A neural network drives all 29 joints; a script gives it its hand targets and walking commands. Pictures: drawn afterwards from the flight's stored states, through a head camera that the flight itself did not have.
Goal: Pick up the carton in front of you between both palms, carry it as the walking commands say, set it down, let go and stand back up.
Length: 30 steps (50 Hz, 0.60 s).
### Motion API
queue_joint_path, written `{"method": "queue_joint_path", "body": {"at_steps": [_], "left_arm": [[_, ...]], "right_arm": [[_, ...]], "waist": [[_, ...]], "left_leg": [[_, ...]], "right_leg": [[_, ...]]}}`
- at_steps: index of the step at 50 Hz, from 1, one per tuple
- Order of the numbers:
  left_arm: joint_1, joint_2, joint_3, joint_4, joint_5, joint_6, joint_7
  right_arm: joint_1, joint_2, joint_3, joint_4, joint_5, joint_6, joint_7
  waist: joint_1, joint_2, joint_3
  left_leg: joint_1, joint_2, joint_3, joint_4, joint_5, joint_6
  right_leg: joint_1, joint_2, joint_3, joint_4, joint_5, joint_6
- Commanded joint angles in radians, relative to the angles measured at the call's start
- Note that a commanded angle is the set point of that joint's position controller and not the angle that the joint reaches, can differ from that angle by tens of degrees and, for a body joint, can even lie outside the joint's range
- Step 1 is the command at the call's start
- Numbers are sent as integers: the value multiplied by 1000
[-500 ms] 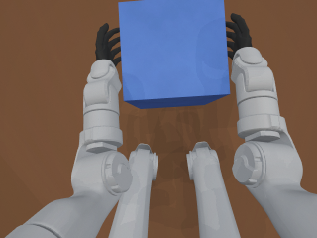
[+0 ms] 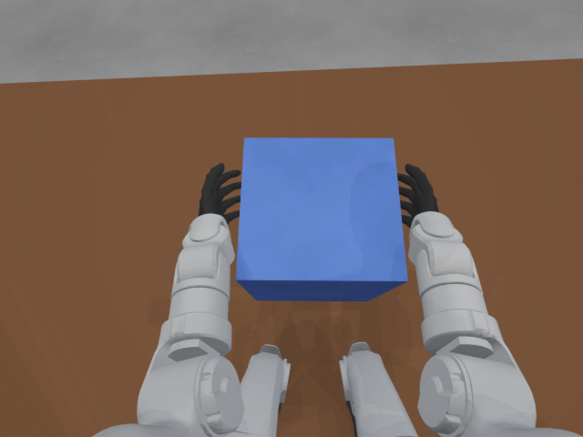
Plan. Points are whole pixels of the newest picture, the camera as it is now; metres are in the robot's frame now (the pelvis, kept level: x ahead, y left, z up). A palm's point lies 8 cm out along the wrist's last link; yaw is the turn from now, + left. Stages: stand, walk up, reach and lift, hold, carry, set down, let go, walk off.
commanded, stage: reach and lift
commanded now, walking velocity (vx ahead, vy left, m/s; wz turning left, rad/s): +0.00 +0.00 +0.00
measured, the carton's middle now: (314, 231) +0.41 +0.00 -0.11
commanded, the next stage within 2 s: hold in 1.60 s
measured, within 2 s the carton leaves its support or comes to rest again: neither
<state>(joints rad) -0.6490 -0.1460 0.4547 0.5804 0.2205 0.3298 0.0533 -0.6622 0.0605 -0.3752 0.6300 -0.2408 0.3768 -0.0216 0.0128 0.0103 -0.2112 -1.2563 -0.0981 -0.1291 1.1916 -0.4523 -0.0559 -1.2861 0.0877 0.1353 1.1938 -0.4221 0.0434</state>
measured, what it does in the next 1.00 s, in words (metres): rises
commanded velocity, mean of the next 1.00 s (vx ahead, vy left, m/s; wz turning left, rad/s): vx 0.00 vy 0.00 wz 0.00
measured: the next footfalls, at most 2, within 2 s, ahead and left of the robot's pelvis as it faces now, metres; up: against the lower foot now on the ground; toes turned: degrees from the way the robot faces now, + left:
none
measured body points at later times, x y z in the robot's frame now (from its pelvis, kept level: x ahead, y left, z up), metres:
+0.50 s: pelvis +0.06 +0.00 +0.11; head +0.05 +0.00 +0.56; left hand +0.36 +0.15 +0.12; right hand +0.35 -0.15 +0.10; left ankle +0.05 +0.14 -0.62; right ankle +0.06 -0.13 -0.62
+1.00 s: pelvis +0.03 +0.01 +0.11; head +0.00 +0.01 +0.56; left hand +0.35 +0.15 +0.14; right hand +0.34 -0.15 +0.13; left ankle +0.05 +0.14 -0.62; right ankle +0.06 -0.13 -0.62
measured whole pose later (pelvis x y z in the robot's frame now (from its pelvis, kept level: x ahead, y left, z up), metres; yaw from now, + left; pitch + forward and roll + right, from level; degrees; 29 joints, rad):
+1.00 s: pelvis +0.03 +0.01 +0.11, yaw +0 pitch -4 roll +0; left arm -0.38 -0.18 0.35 0.42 0.31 0.58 -0.01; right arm -0.34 0.17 -0.31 0.39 -0.31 0.63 0.00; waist 0.00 0.00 0.00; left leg -0.18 -0.05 -0.15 0.49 -0.24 -0.02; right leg -0.20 0.04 0.14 0.48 -0.21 0.02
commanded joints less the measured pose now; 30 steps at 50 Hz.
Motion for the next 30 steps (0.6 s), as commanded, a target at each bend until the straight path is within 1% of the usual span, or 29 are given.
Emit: {"method": "queue_joint_path", "body": {"at_steps": [1, 2, 3, 4, 5, 6, 7, 8, 9, 10, 11, 12, 13, 14, 15, 16, 17, 18, 19, 20, 21, 22, 23, 24, 25, 26, 27, 28, 30], "left_arm": [[-558, -1013, -624, 78, -171, 7, -263], [-455, -1056, -629, 98, -165, 10, -260], [-465, -999, -631, 86, -154, 13, -259], [-400, -1034, -618, 123, -134, 24, -257], [-376, -1072, -646, 65, -144, 9, -252], [-365, -1089, -658, 83, -156, 13, -253], [-309, -1062, -693, 35, -176, 7, -251], [-282, -1046, -691, 60, -170, 5, -247], [-230, -1066, -708, 42, -158, 7, -240], [-236, -1049, -730, -15, -168, 0, -243], [-200, -1022, -673, 33, -151, 6, -236], [-117, -1018, -686, 75, -112, 32, -235], [-101, -1052, -719, -1, -161, 25, -241], [-140, -1028, -776, -74, -188, 29, -238], [-117, -986, -775, -46, -170, 31, -244], [40, -1004, -756, -31, -140, 54, -229], [-14, -1033, -760, -58, -164, 56, -231], [-41, -1010, -779, -74, -183, 59, -241], [-20, -1008, -768, -99, -183, 74, -248], [-14, -1016, -790, -85, -191, 85, -257], [6, -1038, -813, -85, -208, 108, -264], [85, -1029, -787, -105, -176, 124, -266], [37, -977, -785, -140, -182, 133, -267], [51, -975, -773, -164, -174, 156, -272], [-2, -997, -798, -185, -208, 166, -277], [82, -985, -796, -162, -190, 179, -278], [93, -980, -780, -155, -179, 204, -272], [46, -990, -728, -137, -177, 216, -278], [30, -954, -735, -150, -168, 243, -289]], "right_arm": [[-584, 1089, 582, 13, 182, -47, 245], [-489, 1127, 578, 5, 161, -46, 232], [-503, 1104, 598, 24, 175, -40, 238], [-478, 1092, 594, -24, 169, -52, 235], [-414, 1113, 608, -45, 174, -62, 233], [-426, 1038, 593, -66, 166, -68, 233], [-331, 1052, 615, -45, 161, -56, 227], [-362, 1007, 634, -91, 185, -72, 229], [-358, 1050, 667, -118, 211, -78, 228], [-260, 1046, 636, -88, 156, -66, 229], [-236, 1017, 661, -85, 174, -56, 220], [-304, 1004, 660, -145, 203, -58, 225], [-171, 1040, 654, -108, 144, -36, 224], [-143, 1039, 679, -147, 182, -34, 223], [-141, 1059, 691, -149, 188, -26, 227], [-147, 1023, 736, -184, 233, -18, 237], [-122, 1015, 705, -152, 210, -8, 240], [-56, 1036, 709, -134, 203, 10, 230], [-75, 1018, 736, -209, 219, 21, 229], [-90, 1054, 740, -217, 224, 28, 228], [-80, 1042, 779, -290, 245, 37, 227], [-55, 1000, 747, -253, 238, 63, 229], [-26, 1038, 752, -262, 225, 89, 218], [-18, 1018, 735, -267, 207, 107, 224], [26, 1005, 736, -271, 193, 122, 220], [-5, 1024, 754, -360, 211, 128, 223], [-41, 1034, 759, -333, 244, 150, 224], [1, 1013, 724, -313, 201, 169, 227], [-47, 1018, 702, -332, 218, 186, 235]], "waist": [[9, -67, -661], [-7, -64, -650], [37, -60, -575], [33, -34, -557], [-27, -9, -616], [-40, 11, -598], [5, -30, -574], [-22, -14, -570], [12, 32, -549], [-26, -4, -548], [-16, -62, -451], [10, 61, -496], [-55, -62, -431], [-59, -42, -430], [-26, -33, -469], [60, 29, -411], [1, 38, -381], [-36, -13, -313], [16, -4, -304], [15, -15, -318], [-25, 3, -300], [26, 28, -229], [-4, -41, -166], [-7, -10, -192], [-20, -31, -163], [-17, -44, -149], [37, -14, -124], [-17, -13, -78], [-26, 11, 23]], "left_leg": [[412, -59, 122, -211, 235, 33], [473, -68, 116, -251, 213, 29], [485, -49, 100, -267, 214, 36], [483, -51, 99, -302, 245, 34], [599, -55, 81, -317, 329, 26], [626, -51, 85, -320, 346, 18], [618, -47, 90, -357, 390, 18], [687, -36, 70, -384, 463, 25], [721, -52, 81, -386, 506, 18], [703, -40, 64, -406, 517, 14], [764, -29, 57, -441, 499, 36], [829, -33, 60, -474, 481, 24], [796, -37, 55, -496, 516, 21], [876, -6, 25, -520, 600, 24], [884, -10, 39, -552, 619, 28], [959, -8, 36, -576, 681, 23], [953, -12, 28, -600, 669, 14], [963, -8, 34, -630, 574, 32], [984, -14, 35, -658, 548, 35], [992, -7, 30, -660, 573, 39], [1024, -15, 44, -681, 573, 31], [1047, 6, 36, -725, 574, 33], [1041, -10, 48, -725, 570, 43], [1070, -13, 53, -757, 575, 29], [1063, -8, 50, -748, 517, 30], [1125, 2, 35, -787, 567, 39], [1068, -4, 43, -792, 537, 40], [1081, -2, 46, -802, 479, 35], [1061, -12, 67, -820, 387, 33]], "right_leg": [[529, 58, -124, -196, 238, -5], [610, 63, -122, -245, 220, -6], [566, 54, -103, -261, 185, -23], [643, 46, -100, -289, 234, -20], [646, 51, -97, -317, 297, -23], [669, 52, -100, -322, 304, -32], [745, 45, -91, -359, 375, -31], [713, 50, -105, -360, 385, -19], [766, 46, -75, -394, 431, -27], [838, 54, -86, -411, 475, -30], [766, 39, -84, -457, 459, -17], [815, 44, -73, -460, 427, -25], [879, 49, -87, -513, 474, -23], [889, 42, -78, -512, 543, -27], [941, 42, -75, -542, 588, -8], [911, 37, -78, -556, 526, -13], [969, 37, -64, -600, 526, -30], [997, 36, -62, -624, 525, -21], [1039, 24, -61, -642, 519, -23], [1083, 29, -62, -653, 549, -15], [1110, 11, -50, -673, 550, -26], [1095, 10, -53, -730, 507, -25], [1124, 14, -45, -740, 563, -13], [1151, 26, -60, -758, 546, -10], [1197, 11, -54, -767, 503, -30], [1151, 27, -72, -767, 522, -14], [1242, 12, -56, -787, 526, -16], [1212, 9, -54, -804, 470, -33], [1175, 13, -60, -829, 359, -29]]}}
